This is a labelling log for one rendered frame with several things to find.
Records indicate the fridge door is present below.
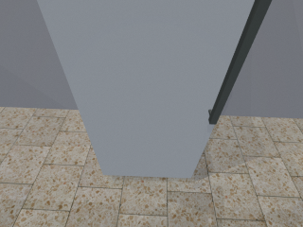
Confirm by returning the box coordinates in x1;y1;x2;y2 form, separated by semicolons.
37;0;255;179

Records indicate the handle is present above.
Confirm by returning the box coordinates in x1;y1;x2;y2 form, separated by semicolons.
208;0;272;125

